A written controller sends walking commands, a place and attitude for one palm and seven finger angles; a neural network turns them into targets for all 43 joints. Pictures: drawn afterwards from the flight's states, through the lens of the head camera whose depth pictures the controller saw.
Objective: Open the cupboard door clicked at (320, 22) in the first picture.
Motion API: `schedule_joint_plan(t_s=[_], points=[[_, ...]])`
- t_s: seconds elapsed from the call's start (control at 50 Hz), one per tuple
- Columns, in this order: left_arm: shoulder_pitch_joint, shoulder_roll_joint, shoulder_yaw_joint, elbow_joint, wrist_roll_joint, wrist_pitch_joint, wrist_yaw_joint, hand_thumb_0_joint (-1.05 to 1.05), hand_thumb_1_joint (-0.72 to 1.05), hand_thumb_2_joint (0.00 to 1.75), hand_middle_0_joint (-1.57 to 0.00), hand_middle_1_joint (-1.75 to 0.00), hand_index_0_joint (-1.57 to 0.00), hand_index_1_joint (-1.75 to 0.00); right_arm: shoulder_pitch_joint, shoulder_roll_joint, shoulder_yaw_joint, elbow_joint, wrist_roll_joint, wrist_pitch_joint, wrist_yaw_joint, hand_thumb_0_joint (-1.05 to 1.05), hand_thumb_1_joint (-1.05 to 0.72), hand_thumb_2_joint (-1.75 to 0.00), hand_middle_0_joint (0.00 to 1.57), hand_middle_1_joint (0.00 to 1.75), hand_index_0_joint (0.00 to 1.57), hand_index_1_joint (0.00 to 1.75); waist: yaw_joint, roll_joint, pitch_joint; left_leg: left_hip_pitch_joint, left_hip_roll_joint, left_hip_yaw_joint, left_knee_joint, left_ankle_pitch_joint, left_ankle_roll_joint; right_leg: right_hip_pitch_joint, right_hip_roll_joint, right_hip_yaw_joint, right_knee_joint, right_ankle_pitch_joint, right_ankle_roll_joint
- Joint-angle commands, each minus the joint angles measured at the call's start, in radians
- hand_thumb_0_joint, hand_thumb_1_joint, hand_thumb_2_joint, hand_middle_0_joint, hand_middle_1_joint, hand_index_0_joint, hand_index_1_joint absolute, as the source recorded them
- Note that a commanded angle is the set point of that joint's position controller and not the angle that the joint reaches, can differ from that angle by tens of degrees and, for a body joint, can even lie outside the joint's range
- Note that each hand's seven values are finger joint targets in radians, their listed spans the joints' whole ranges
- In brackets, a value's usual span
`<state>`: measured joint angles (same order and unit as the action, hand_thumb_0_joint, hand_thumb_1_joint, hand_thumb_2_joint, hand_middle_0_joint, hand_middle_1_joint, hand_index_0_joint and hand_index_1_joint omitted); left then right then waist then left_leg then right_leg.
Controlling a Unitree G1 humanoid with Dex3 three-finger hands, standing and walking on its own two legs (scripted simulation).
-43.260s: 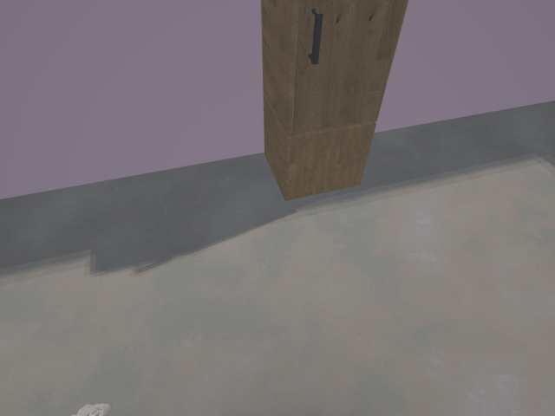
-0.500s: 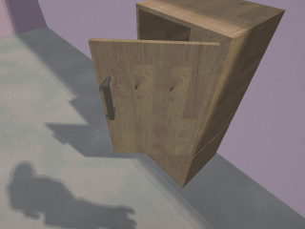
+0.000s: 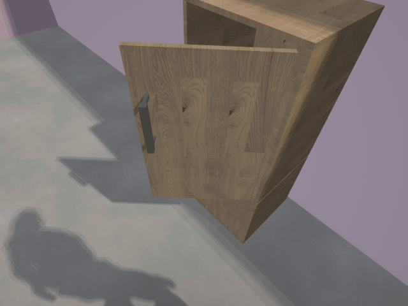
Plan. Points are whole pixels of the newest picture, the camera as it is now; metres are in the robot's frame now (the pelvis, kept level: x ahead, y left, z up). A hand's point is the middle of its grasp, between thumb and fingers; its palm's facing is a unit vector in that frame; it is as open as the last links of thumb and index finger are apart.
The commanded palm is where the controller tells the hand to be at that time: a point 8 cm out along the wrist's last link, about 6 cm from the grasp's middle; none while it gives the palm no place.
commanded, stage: look again from close up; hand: left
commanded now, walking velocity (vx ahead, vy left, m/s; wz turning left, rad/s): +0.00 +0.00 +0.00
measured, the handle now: (148, 125) +0.53 +0.18 +0.04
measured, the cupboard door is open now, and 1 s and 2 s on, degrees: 45 45 45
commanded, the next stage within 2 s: raise the hand with hooked fingers in 0.28 s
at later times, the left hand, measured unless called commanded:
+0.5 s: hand (96, 299) +0.15 +0.22 -0.08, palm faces +0.30 -0.93 -0.19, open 7.5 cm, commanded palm +0.11 +0.26 -0.07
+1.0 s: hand (100, 266) +0.20 +0.22 -0.03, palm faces +0.06 -1.00 -0.08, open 9.8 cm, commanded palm +0.17 +0.27 -0.02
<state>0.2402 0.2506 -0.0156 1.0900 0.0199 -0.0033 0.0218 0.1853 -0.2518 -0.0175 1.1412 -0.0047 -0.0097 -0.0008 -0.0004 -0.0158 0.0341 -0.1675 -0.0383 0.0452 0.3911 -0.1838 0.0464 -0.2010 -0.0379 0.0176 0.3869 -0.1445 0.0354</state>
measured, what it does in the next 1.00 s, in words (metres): lowers itself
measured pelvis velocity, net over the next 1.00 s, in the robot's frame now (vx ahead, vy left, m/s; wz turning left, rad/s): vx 0.01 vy -0.04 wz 0.06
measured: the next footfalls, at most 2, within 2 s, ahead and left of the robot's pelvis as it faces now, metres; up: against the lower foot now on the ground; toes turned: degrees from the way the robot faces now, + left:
none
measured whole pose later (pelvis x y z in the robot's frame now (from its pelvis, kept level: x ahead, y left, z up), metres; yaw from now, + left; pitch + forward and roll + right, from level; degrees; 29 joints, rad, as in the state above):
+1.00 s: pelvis +0.01 -0.04 -0.09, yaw +4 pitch +13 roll -3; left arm 0.35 0.32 0.37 0.08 -0.40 -0.39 -0.53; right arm 0.16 -0.24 -0.01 0.60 0.04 -0.29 -0.07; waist 0.05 0.02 -0.11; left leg -0.86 0.02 -0.09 1.17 -0.55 -0.02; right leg -0.83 0.01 -0.11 1.10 -0.51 -0.04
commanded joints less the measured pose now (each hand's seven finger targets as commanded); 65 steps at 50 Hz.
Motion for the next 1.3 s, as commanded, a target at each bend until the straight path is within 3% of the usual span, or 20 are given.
schedule_joint_plan(t_s=[0.0,0.34,0.36,0.38,0.4,0.42,0.44,0.46,0.5,0.52,0.56,0.6,0.66,0.72,0.76,0.86,0.96,1.02,1.14,1.28], points=[[0.007,0.159,0.037,-0.049,0.002,-0.023,0.007,0.00,0.90,0.90,-0.20,-0.30,-0.20,-0.30,-0.014,-0.176,-0.030,-0.057,-0.004,-0.021,-0.009,0.00,-0.90,-0.90,0.20,0.30,0.20,0.30,0.000,0.023,0.007,-0.049,0.143,-0.147,-0.133,-0.110,-0.014,0.003,-0.077,0.077,-0.067,-0.061,-0.051],[-0.019,0.170,0.037,-0.049,0.001,-0.024,0.007,0.00,0.90,0.90,-0.20,-0.30,-0.20,-0.30,-0.039,-0.183,-0.024,-0.058,-0.003,-0.022,-0.009,0.00,-0.90,-0.90,0.20,0.30,0.20,0.30,0.002,0.006,0.002,-0.015,0.148,-0.136,-0.129,-0.021,-0.018,0.019,-0.081,0.076,-0.078,-0.007,-0.048],[0.078,0.081,0.014,-0.021,0.003,-0.030,0.046,0.00,0.90,0.90,-0.20,-0.30,-0.20,-0.30,-0.022,-0.114,-0.006,-0.121,0.007,-0.030,-0.004,0.00,-0.90,-0.90,0.20,0.30,0.20,0.30,0.010,0.047,-0.034,-0.018,0.172,-0.050,0.027,0.048,-0.039,0.020,-0.097,0.043,-0.003,0.047,-0.036],[-0.717,0.468,0.384,-1.445,-0.165,-0.252,0.040,0.00,0.88,0.89,-0.20,-0.32,-0.20,-0.32,0.005,-0.194,-0.027,-0.464,0.055,-0.150,-0.056,0.00,-0.90,-0.90,0.20,0.30,0.20,0.30,-0.080,0.135,-0.440,0.149,0.026,-0.088,-0.058,0.062,-0.069,0.120,0.027,-0.059,0.078,0.073,-0.060],[-0.159,0.324,0.295,-1.180,-0.121,-0.220,0.053,0.00,0.85,0.88,-0.20,-0.33,-0.20,-0.33,-0.087,-0.149,-0.014,-0.467,0.056,-0.232,-0.092,0.00,-0.90,-0.90,0.20,0.30,0.20,0.30,0.039,0.234,-0.307,0.116,0.063,-0.074,-0.054,0.033,-0.059,0.019,0.031,-0.081,0.131,-0.080,-0.086],[0.085,0.071,0.171,-1.045,-0.191,-0.129,0.053,0.00,0.83,0.87,-0.21,-0.34,-0.21,-0.34,-0.096,-0.116,-0.010,-0.467,0.059,-0.263,-0.086,0.00,-0.90,-0.90,0.20,0.30,0.20,0.30,0.002,0.240,-0.151,-0.036,0.061,-0.090,-0.081,-0.135,-0.092,-0.062,0.028,-0.124,0.131,-0.171,-0.074],[0.021,0.038,0.180,-1.035,-0.206,-0.160,0.039,0.00,0.81,0.86,-0.21,-0.36,-0.21,-0.36,-0.030,-0.121,-0.017,-0.449,0.063,-0.282,-0.079,0.00,-0.90,-0.90,0.20,0.30,0.20,0.30,-0.046,0.117,-0.036,-0.096,0.053,-0.105,-0.052,-0.223,-0.070,-0.140,0.038,-0.118,0.114,-0.153,-0.061],[-0.038,0.056,0.203,-1.047,-0.226,-0.231,0.017,0.00,0.78,0.85,-0.21,-0.37,-0.21,-0.37,-0.057,-0.137,-0.031,-0.503,0.045,-0.303,-0.075,0.00,-0.90,-0.90,0.20,0.30,0.20,0.30,-0.047,0.098,0.067,-0.185,0.039,-0.122,0.008,-0.277,-0.063,-0.208,0.036,-0.120,0.121,-0.207,-0.058],[0.184,0.013,0.252,-0.859,-0.251,-0.369,-0.065,0.00,0.74,0.83,-0.21,-0.40,-0.21,-0.40,-0.048,-0.134,-0.051,-0.534,0.025,-0.320,-0.057,0.00,-0.90,-0.90,0.20,0.30,0.20,0.30,0.002,-0.091,0.038,-0.343,0.026,-0.115,0.137,-0.309,-0.067,-0.336,0.048,-0.146,0.227,-0.314,-0.058],[0.289,0.005,0.276,-0.774,-0.267,-0.442,-0.128,0.00,0.71,0.82,-0.21,-0.42,-0.21,-0.42,-0.051,-0.130,-0.061,-0.559,0.029,-0.328,-0.040,0.00,-0.90,-0.90,0.20,0.30,0.20,0.30,0.036,-0.085,0.022,-0.399,0.011,-0.086,0.209,-0.285,-0.075,-0.371,0.044,-0.136,0.274,-0.328,-0.065],[0.327,0.028,0.314,-0.760,-0.304,-0.606,-0.267,0.00,0.67,0.80,-0.22,-0.45,-0.22,-0.45,-0.057,-0.128,-0.075,-0.605,0.020,-0.340,-0.014,0.00,-0.90,-0.90,0.20,0.30,0.20,0.30,0.059,-0.166,-0.092,-0.522,0.004,-0.058,0.374,-0.243,-0.070,-0.456,0.042,-0.104,0.394,-0.364,-0.066],[0.292,0.112,0.367,-0.790,-0.328,-0.715,-0.414,0.00,0.62,0.78,-0.22,-0.48,-0.22,-0.48,-0.075,-0.140,-0.082,-0.661,0.026,-0.359,0.001,0.00,-0.90,-0.90,0.20,0.30,0.20,0.30,0.058,-0.102,-0.175,-0.614,-0.002,-0.043,0.490,-0.235,-0.063,-0.492,0.032,-0.053,0.473,-0.378,-0.071],[0.221,0.218,0.469,-0.924,-0.425,-0.649,-0.548,0.00,0.55,0.75,-0.22,-0.53,-0.22,-0.53,-0.074,-0.155,-0.075,-0.763,0.048,-0.354,-0.014,0.00,-0.90,-0.90,0.20,0.30,0.20,0.30,0.075,0.007,-0.314,-0.628,-0.006,-0.031,0.555,-0.215,-0.038,-0.461,0.021,0.012,0.507,-0.384,-0.068],[0.106,0.250,0.505,-1.150,-0.489,-0.567,-0.551,0.00,0.48,0.72,-0.23,-0.57,-0.23,-0.57,-0.030,-0.138,-0.065,-0.777,0.045,-0.350,-0.044,0.00,-0.90,-0.90,0.20,0.30,0.20,0.30,0.049,0.033,-0.391,-0.609,0.014,-0.054,0.612,-0.131,-0.027,-0.437,0.037,0.037,0.516,-0.298,-0.056],[0.080,0.221,0.473,-1.266,-0.469,-0.559,-0.525,0.00,0.43,0.70,-0.23,-0.60,-0.23,-0.60,-0.010,-0.122,-0.066,-0.749,0.041,-0.350,-0.055,0.00,-0.90,-0.90,0.20,0.30,0.20,0.30,0.021,0.098,-0.398,-0.579,0.024,-0.060,0.639,-0.065,-0.020,-0.435,0.042,0.038,0.525,-0.172,-0.050],[0.030,0.229,0.444,-1.274,-0.421,-0.513,-0.520,0.00,0.32,0.65,-0.24,-0.68,-0.24,-0.68,0.009,-0.123,-0.063,-0.678,0.039,-0.346,-0.078,0.00,-0.90,-0.90,0.20,0.30,0.20,0.30,-0.026,0.105,-0.370,-0.564,0.038,-0.080,0.659,-0.004,-0.015,-0.466,0.055,0.003,0.542,-0.051,-0.048],[0.079,0.312,0.540,-1.168,-0.455,-0.403,-0.563,0.00,0.20,0.60,-0.25,-0.75,-0.25,-0.75,-0.006,-0.129,-0.051,-0.690,0.050,-0.330,-0.088,0.00,-0.90,-0.90,0.20,0.30,0.20,0.30,0.016,0.079,-0.419,-0.578,0.034,-0.079,0.621,0.000,-0.017,-0.352,0.037,0.021,0.491,-0.053,-0.036],[0.090,0.309,0.562,-1.146,-0.482,-0.367,-0.554,0.00,0.13,0.57,-0.25,-0.80,-0.25,-0.80,-0.017,-0.122,-0.045,-0.710,0.050,-0.325,-0.085,0.00,-0.90,-0.90,0.20,0.30,0.20,0.30,0.040,0.058,-0.414,-0.557,0.031,-0.085,0.588,0.032,-0.021,-0.311,0.041,0.005,0.480,-0.012,-0.039],[0.054,0.281,0.528,-1.113,-0.474,-0.372,-0.526,0.00,-0.01,0.51,-0.27,-0.88,-0.27,-0.88,0.014,-0.132,-0.037,-0.725,0.047,-0.322,-0.077,0.00,-0.90,-0.90,0.20,0.30,0.20,0.30,0.025,-0.003,-0.365,-0.550,0.029,-0.078,0.533,-0.015,-0.023,-0.334,0.042,-0.010,0.440,-0.091,-0.035],[-0.044,0.315,0.512,-1.160,-0.451,-0.382,-0.509,0.00,-0.17,0.44,-0.28,-0.99,-0.28,-0.99,0.040,-0.149,-0.030,-0.736,0.052,-0.324,-0.083,0.00,-0.90,-0.90,0.20,0.30,0.20,0.30,0.017,0.075,-0.340,-0.463,0.030,-0.081,0.460,-0.053,-0.021,-0.365,0.052,-0.051,0.418,-0.161,-0.050]])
